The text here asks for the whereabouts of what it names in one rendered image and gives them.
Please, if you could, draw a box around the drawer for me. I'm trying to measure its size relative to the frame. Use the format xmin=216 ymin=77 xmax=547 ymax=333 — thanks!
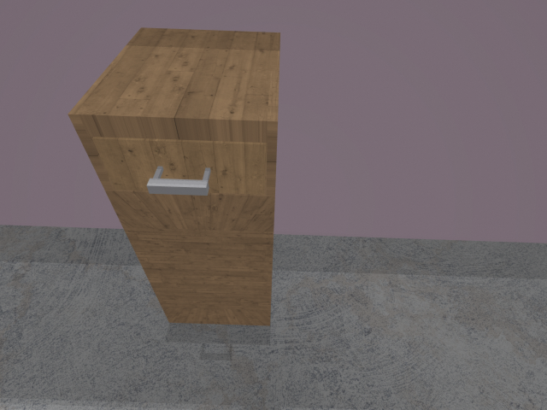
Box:
xmin=92 ymin=137 xmax=267 ymax=195

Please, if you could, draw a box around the cabinet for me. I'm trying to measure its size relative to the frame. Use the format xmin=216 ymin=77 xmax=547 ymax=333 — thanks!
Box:
xmin=68 ymin=27 xmax=280 ymax=326

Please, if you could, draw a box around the handle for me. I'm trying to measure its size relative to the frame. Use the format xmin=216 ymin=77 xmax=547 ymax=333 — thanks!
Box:
xmin=146 ymin=166 xmax=211 ymax=196

